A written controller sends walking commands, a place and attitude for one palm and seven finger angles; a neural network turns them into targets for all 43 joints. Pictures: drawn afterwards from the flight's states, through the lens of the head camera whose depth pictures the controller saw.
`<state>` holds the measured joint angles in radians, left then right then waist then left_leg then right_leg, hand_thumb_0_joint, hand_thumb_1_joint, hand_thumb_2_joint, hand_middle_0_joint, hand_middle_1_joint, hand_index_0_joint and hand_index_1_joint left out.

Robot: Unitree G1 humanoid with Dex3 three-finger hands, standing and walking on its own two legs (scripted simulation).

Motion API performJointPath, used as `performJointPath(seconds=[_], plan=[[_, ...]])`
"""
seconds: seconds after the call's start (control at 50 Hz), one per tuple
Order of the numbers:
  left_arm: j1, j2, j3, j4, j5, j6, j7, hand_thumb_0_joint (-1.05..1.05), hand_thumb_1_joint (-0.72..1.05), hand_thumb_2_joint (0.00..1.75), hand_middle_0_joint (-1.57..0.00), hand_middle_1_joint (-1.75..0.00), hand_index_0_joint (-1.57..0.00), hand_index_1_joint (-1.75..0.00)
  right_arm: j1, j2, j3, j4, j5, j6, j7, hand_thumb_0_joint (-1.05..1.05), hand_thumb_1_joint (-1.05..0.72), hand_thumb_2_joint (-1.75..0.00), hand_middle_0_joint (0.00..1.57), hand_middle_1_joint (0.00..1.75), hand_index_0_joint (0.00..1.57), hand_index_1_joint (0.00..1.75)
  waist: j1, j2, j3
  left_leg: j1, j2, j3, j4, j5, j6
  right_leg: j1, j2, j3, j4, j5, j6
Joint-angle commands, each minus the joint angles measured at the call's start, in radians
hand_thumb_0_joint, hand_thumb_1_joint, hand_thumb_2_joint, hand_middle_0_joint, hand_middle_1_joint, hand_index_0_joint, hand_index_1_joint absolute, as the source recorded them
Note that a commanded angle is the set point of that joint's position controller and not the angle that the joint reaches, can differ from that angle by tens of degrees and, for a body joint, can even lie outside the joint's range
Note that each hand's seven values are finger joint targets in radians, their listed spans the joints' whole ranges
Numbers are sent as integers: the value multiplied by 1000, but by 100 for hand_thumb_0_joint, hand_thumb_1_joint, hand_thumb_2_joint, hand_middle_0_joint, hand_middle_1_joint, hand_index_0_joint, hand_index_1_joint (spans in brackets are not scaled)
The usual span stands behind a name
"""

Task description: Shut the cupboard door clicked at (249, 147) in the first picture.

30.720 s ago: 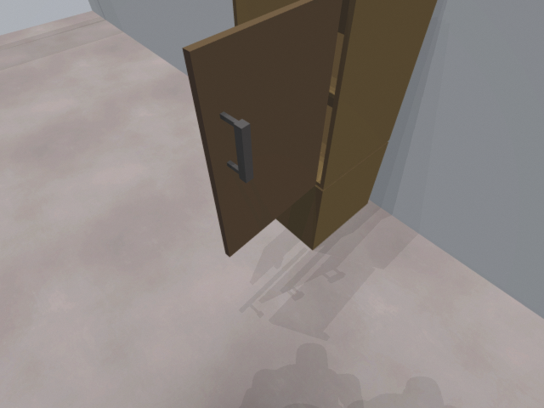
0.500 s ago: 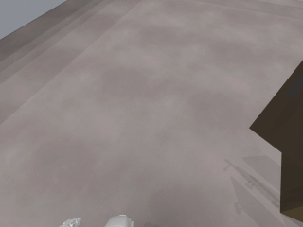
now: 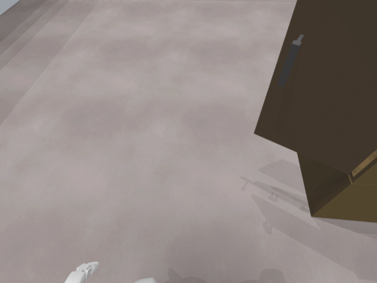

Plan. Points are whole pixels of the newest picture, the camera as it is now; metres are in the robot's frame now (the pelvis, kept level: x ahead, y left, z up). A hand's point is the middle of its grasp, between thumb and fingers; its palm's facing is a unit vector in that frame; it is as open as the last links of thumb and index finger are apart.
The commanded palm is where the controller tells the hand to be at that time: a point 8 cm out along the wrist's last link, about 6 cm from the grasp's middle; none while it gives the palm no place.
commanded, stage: turn to face it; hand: left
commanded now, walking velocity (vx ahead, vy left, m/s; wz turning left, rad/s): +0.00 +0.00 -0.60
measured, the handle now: (290, 61) +0.69 -0.26 +0.07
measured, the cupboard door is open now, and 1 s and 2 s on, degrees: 63 63 63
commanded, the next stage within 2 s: take the last steps up to it in 0.80 s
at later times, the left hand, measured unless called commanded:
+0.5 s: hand (110, 272) +0.16 +0.21 -0.14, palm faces -0.26 -0.94 -0.21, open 7.4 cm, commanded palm none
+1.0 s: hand (137, 269) +0.17 +0.15 -0.16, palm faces -0.44 -0.88 -0.17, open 7.4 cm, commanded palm none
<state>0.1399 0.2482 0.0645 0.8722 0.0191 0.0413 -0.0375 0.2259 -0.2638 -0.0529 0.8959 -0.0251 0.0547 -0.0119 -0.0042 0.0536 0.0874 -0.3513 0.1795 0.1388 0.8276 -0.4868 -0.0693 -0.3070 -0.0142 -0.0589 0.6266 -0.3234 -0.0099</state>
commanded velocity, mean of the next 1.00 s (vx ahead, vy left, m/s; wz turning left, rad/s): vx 0.04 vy -0.01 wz -0.40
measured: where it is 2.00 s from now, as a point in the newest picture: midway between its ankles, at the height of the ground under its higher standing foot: outside the picture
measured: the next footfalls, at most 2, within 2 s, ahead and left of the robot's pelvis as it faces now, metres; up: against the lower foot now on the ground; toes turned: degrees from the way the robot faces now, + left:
left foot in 0.30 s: +0.09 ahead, +0.13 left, +0.00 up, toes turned -7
right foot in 0.64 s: -0.01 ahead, -0.13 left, +0.00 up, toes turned -25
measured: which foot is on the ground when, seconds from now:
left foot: up 0.00-0.28, down 0.30-0.64, up 0.66-0.94, down 0.96-1.00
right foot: down 0.00-0.30, up 0.32-0.62, down 0.64-0.96, up 0.98-1.00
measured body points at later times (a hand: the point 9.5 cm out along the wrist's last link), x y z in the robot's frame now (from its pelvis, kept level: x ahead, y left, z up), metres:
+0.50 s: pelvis +0.01 +0.02 +0.02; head +0.05 +0.03 +0.47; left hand +0.17 +0.25 -0.13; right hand +0.01 -0.24 -0.11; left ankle +0.05 +0.14 -0.72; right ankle -0.04 -0.10 -0.65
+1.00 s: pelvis +0.02 +0.01 +0.01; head +0.05 +0.02 +0.46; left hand +0.19 +0.19 -0.15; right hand -0.05 -0.24 -0.12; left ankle +0.08 +0.10 -0.72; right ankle -0.05 -0.10 -0.71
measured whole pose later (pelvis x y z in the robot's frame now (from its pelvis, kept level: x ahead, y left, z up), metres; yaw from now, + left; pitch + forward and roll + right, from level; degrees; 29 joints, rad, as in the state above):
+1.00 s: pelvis +0.02 +0.01 +0.01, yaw -28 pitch +1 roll -1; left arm 0.20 0.21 0.05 0.96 0.02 0.06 -0.01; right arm 0.24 -0.20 -0.02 0.94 -0.03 0.01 -0.02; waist -0.01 -0.03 0.03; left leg -0.31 0.05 0.08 0.60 -0.30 0.01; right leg -0.33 0.02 0.04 0.70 -0.43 0.00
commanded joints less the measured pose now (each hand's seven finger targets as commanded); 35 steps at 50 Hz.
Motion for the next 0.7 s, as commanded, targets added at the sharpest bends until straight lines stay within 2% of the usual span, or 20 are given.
performJointPath(seconds=[0.0,0.02,0.06,0.16,0.22,0.24,0.26,0.28,0.3,0.32,0.36,0.4,0.5,0.56,0.58,0.6,0.62,0.64,0.66,0.68], plan=[[99,224,60,-40,-1,-20,47,0,90,90,-20,-30,-20,-30,-104,-107,-19,-124,12,-28,-22,0,-90,-90,20,30,20,30,57,-343,-139,-330,-60,-152,368,-53,-15,268,-305,420,-262,568,-212],[53,193,51,-55,-1,-19,48,0,90,90,-20,-30,-20,-30,-87,-104,-20,-105,11,-28,-18,0,-90,-90,20,30,20,30,29,-287,-149,-285,-57,-146,346,12,-22,236,-261,346,-247,558,-193],[18,186,47,-69,5,-19,49,0,90,90,-20,-30,-20,-30,-68,-82,-14,-91,11,-26,-9,0,-90,-90,20,30,20,30,11,-218,-160,-188,-74,-113,244,52,-27,164,-228,299,-241,515,-179],[25,214,53,-64,11,-12,41,0,90,90,-20,-30,-20,-30,-61,-68,-12,-102,16,-29,-3,0,-90,-90,20,30,20,30,16,-217,-141,-75,-133,-89,-27,69,-17,96,-203,378,-255,341,-175],[-6,208,53,-66,1,-5,37,0,90,90,-20,-30,-20,-30,17,-75,-12,-82,19,-41,-12,0,-90,-90,20,30,20,30,-25,-224,-147,93,-157,-81,-272,199,-6,12,-162,400,-198,310,-119],[-19,179,48,-75,-4,0,36,0,90,90,-20,-30,-20,-30,61,-102,-15,-68,18,-51,-16,0,-90,-90,20,30,20,30,-45,-165,-162,215,-121,-110,-406,253,7,-73,-115,369,-143,232,-72],[14,119,35,-88,-12,6,29,0,90,90,-20,-30,-20,-30,68,-179,-29,-71,7,-58,-19,0,-90,-90,20,30,20,30,-38,78,-163,301,65,-320,-510,231,69,-219,13,268,15,7,-14],[14,94,29,-113,-12,6,20,0,90,90,-20,-30,-20,-30,88,-256,-41,-89,-6,-58,-24,0,-90,-90,20,30,20,30,-48,277,-145,273,289,-516,-589,266,191,-295,79,103,263,-279,31],[-12,127,35,-107,4,11,18,0,90,90,-20,-30,-20,-30,76,-242,-36,-83,-10,-60,-26,0,-90,-90,20,30,20,30,-54,219,-130,196,318,-520,-594,263,229,-283,34,129,444,-280,36],[-15,128,46,-91,8,9,11,0,90,90,-20,-30,-20,-30,29,-209,-29,-92,-11,-64,-27,0,-90,-90,20,30,20,30,-23,152,-110,156,263,-439,-574,327,222,-276,16,124,535,-221,42],[0,106,42,-74,5,13,-3,0,90,90,-20,-30,-20,-30,-35,-169,-18,-110,-10,-64,-28,0,-90,-90,20,30,20,30,4,131,-87,150,180,-250,-523,462,194,-260,-12,79,541,-160,53],[-9,77,34,-73,0,21,-5,0,90,90,-20,-30,-20,-30,-8,-159,-20,-89,-12,-61,-29,0,-90,-90,20,30,20,30,-6,130,-104,206,152,-158,-483,567,185,-231,-9,44,457,-143,61],[-38,48,17,-76,-1,12,-3,0,90,90,-20,-30,-20,-30,59,-177,-35,-39,-10,-53,-19,0,-90,-90,20,30,20,30,-38,174,-141,247,166,-101,-424,662,186,-97,13,-28,178,-126,42],[22,67,18,-54,-1,1,5,0,90,90,-20,-30,-20,-30,40,-183,-41,-33,-2,-47,-12,0,-90,-90,20,30,20,30,-3,152,-137,157,155,-69,-337,594,139,88,21,-41,-86,45,19],[91,103,27,-32,1,-6,9,0,90,90,-20,-30,-20,-30,16,-170,-41,-36,4,-45,-8,0,-90,-90,20,30,20,30,33,83,-155,83,117,-29,-255,473,89,204,-18,12,-213,161,1],[136,202,44,-14,12,-20,22,0,90,90,-20,-30,-20,-30,8,-104,-31,-62,15,-41,-3,0,-90,-90,20,30,20,30,52,-202,-165,-105,-5,62,-69,168,19,331,-236,280,-314,333,-70],[167,263,50,1,6,-23,30,0,90,90,-20,-30,-20,-30,-47,-67,-14,-97,12,-34,-4,0,-90,-90,20,30,20,30,83,-339,-132,-228,-100,3,143,-164,0,282,-386,437,-323,529,-182],[159,252,50,-4,3,-22,40,0,90,90,-20,-30,-20,-30,-56,-75,-13,-91,14,-23,-13,0,-90,-90,20,30,20,30,76,-266,-130,-246,-90,-102,254,-126,8,225,-371,428,-323,461,-224],[101,218,52,-5,6,-21,52,0,90,90,-20,-30,-20,-30,-56,-76,-15,-76,13,-21,-16,0,-90,-90,20,30,20,30,49,-333,-119,-280,-82,-126,309,-79,7,214,-329,422,-317,435,-220],[56,181,39,-17,4,-20,53,0,90,90,-20,-30,-20,-30,-43,-86,-17,-53,10,-21,-15,0,-90,-90,20,30,20,30,30,-309,-96,-269,-72,-137,327,-14,2,183,-286,350,-307,423,-205]])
